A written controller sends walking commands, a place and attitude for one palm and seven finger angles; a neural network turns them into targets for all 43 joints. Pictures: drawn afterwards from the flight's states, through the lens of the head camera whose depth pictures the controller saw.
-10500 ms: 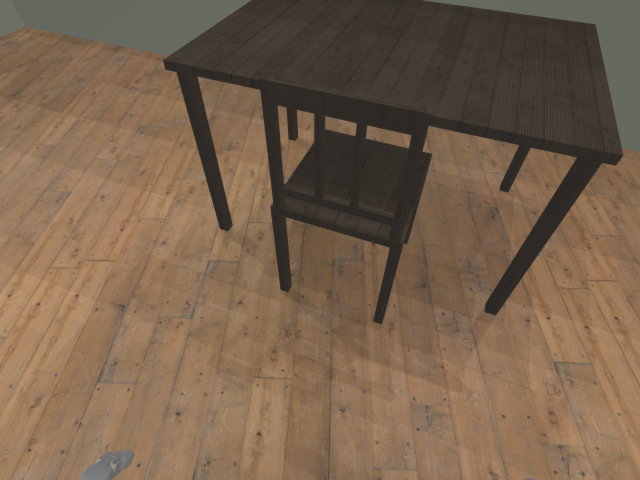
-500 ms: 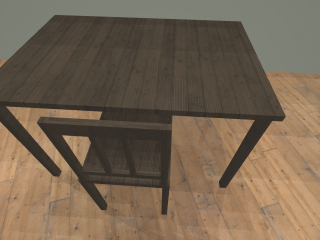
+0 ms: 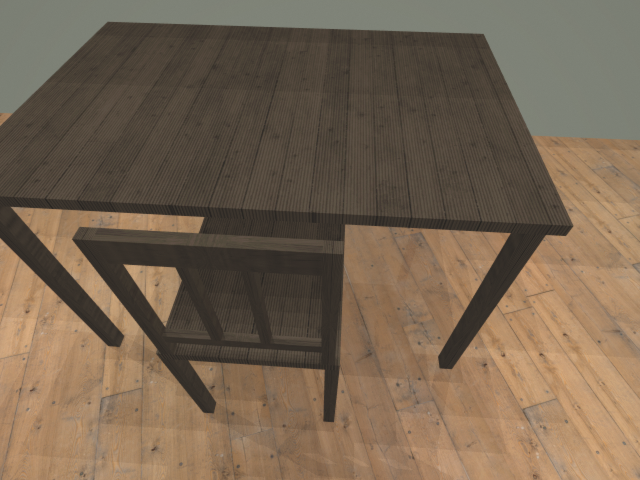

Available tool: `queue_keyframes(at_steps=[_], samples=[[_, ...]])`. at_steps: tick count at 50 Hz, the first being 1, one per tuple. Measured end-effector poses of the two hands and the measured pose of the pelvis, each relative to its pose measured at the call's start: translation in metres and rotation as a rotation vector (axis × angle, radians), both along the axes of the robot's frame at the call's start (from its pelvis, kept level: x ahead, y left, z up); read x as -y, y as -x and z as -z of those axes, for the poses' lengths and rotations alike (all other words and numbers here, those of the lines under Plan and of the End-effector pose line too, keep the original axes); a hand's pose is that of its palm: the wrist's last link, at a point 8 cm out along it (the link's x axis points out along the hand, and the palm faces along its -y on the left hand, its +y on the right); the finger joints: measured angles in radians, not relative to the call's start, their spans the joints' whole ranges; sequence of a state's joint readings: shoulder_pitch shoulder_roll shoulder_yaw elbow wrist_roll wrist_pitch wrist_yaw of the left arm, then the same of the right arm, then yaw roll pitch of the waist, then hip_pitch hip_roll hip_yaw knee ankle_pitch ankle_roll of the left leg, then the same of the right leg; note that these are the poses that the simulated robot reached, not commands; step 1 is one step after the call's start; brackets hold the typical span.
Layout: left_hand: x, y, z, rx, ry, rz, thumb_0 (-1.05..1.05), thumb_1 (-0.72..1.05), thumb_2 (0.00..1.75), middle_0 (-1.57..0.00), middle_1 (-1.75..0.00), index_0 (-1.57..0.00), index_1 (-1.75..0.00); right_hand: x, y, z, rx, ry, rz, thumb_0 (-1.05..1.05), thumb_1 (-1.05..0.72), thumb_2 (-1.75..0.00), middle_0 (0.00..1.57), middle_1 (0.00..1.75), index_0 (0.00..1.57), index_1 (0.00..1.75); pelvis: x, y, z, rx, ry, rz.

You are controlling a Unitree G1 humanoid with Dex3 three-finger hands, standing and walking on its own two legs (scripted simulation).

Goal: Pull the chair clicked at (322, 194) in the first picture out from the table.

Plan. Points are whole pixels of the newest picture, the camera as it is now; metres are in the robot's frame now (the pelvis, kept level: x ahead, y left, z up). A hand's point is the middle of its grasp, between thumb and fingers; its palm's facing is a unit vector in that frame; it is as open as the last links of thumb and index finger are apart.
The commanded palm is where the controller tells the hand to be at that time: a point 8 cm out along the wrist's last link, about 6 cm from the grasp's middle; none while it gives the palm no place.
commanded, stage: raise the hand toward the chair's back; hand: left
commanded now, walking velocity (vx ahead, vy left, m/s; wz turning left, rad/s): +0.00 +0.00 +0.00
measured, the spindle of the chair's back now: (202, 304) +0.40 +0.23 -0.12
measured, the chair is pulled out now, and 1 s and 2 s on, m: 0.00 0.00 0.00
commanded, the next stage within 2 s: none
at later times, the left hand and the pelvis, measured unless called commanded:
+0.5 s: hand out of the picture +0.11 +0.19 -0.08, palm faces +0.14 -0.99 -0.05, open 10.2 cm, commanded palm +0.12 +0.23 -0.06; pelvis -0.04 +0.00 -0.10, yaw +4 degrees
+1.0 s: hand (163, 458) +0.15 +0.20 -0.05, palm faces +0.01 -1.00 -0.08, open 14.6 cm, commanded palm +0.13 +0.26 -0.05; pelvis -0.06 +0.01 -0.10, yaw +3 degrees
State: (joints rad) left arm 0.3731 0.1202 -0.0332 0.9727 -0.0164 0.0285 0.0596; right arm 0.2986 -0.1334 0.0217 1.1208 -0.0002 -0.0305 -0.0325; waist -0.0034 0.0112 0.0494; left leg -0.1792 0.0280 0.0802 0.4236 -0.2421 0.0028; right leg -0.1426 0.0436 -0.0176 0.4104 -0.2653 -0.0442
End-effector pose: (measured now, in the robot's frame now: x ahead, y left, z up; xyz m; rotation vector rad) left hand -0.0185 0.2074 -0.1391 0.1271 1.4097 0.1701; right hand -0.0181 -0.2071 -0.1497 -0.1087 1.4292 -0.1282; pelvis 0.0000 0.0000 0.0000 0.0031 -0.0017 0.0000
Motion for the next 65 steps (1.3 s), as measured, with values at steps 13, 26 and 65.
queue_keyframes(at_steps=[13,26,65], samples=[[0.003,-0.208,-0.134,1.34,0.122,0.092,0.03,0.78,0.83,-0.17,-0.27,-0.17,-0.27,0.055,-0.151,-0.045,0.781,0.182,-0.122,0.02,-0.91,-0.9,0.2,0.3,0.19,0.3,-0.007,0.024,0.038,-0.134,-0.01,-0.044],[-0.038,-0.099,-0.074,1.34,-0.03,0.081,0.02,0.45,0.71,-0.16,-0.23,-0.15,-0.23,0.002,-0.228,-0.021,0.938,0.094,-0.346,0.01,-0.9,-0.9,0.19,0.3,0.19,0.3,0.001,0.047,0.102,-0.241,0.044,-0.079],[-0.077,-0.169,-0.108,1.39,0.024,0.173,0.0,-0.43,0.33,-0.07,-0.09,-0.06,-0.09,-0.012,-0.173,-0.004,0.79,0.093,-0.209,0.01,-0.9,-0.9,0.2,0.3,0.2,0.3,-0.023,0.043,0.087,-0.26,0.068,-0.073]])
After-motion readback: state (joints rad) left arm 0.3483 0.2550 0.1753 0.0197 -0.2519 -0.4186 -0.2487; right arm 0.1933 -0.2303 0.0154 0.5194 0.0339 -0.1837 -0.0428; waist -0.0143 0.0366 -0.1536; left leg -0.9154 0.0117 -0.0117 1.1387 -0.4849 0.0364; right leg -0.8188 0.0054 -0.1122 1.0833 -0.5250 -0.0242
